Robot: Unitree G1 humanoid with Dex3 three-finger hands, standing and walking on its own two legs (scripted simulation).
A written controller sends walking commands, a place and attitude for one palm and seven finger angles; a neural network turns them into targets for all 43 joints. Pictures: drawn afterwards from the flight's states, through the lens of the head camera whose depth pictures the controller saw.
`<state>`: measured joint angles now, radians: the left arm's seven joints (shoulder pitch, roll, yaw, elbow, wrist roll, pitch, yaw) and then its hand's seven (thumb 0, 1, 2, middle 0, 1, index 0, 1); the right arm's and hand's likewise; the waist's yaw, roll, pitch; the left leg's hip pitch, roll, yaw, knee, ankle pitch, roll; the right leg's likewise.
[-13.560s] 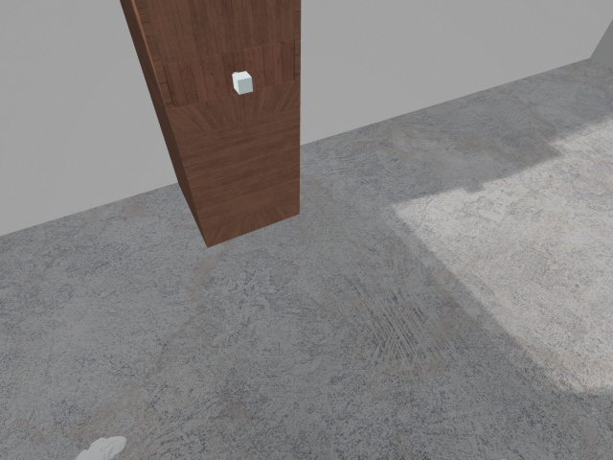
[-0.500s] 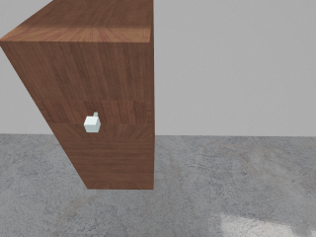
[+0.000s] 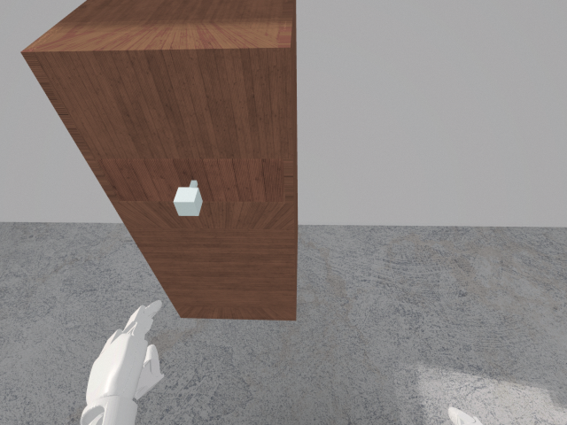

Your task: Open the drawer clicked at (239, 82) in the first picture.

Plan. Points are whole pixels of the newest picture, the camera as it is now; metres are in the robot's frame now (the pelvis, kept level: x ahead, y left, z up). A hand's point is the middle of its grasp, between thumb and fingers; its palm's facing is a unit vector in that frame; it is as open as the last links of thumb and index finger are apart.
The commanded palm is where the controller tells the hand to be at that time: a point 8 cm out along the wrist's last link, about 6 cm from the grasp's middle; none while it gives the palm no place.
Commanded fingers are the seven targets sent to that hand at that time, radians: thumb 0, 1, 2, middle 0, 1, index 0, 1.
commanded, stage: raise the hand with hooked fingers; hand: left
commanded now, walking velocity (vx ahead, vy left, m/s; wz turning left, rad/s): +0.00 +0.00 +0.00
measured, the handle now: (190, 194) +0.57 +0.22 -0.04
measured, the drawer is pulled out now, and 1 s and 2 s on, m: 0.00 0.00 0.00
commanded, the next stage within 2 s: move the hooked fingers above the handle in 1.68 s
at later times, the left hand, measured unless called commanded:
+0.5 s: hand (153, 329) +0.26 +0.20 +0.00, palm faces +0.09 -0.12 -0.99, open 10.3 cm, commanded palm +0.22 +0.21 +0.05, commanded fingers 0.00 0.04 0.53 -0.26 -0.86 -0.26 -0.86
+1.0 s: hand (167, 269) +0.33 +0.19 +0.04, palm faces +0.05 -0.12 -0.99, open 13.1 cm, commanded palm +0.31 +0.19 +0.11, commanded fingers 0.00 -0.50 0.30 -0.30 -1.20 -0.30 -1.20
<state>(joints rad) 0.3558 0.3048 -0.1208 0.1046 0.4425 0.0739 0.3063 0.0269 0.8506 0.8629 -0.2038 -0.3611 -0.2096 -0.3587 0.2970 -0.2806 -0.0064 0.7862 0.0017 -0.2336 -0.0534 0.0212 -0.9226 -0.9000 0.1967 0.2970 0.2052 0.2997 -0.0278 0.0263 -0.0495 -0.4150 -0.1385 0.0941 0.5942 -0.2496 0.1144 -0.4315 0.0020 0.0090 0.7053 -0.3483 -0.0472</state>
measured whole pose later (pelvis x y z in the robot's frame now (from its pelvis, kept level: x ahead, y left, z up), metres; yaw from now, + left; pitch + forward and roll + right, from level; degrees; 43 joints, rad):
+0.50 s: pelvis +0.03 -0.04 -0.02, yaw +1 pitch +9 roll +0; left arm 0.25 0.36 -0.08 0.01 1.00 0.02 0.39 0.00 0.25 0.62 -0.26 -0.72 -0.27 -0.72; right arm 0.04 -0.20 0.05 0.52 -0.05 0.13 0.01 0.01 -0.91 -0.90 0.20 0.30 0.21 0.30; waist 0.10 0.05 -0.12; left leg -0.62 -0.06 0.03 0.88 -0.43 0.07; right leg -0.58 0.08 -0.06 0.87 -0.46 -0.10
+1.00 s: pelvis +0.06 -0.04 +0.00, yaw -2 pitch +8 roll +1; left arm 0.15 0.41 -0.07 0.00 0.95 0.09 0.26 0.00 -0.32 0.38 -0.30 -1.09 -0.31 -1.09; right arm 0.10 -0.28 -0.03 0.59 -0.01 0.16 -0.01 0.01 -0.91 -0.90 0.19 0.30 0.20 0.30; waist 0.05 0.04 -0.09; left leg -0.41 -0.07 0.03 0.63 -0.35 0.06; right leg -0.40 0.09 0.01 0.65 -0.38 -0.09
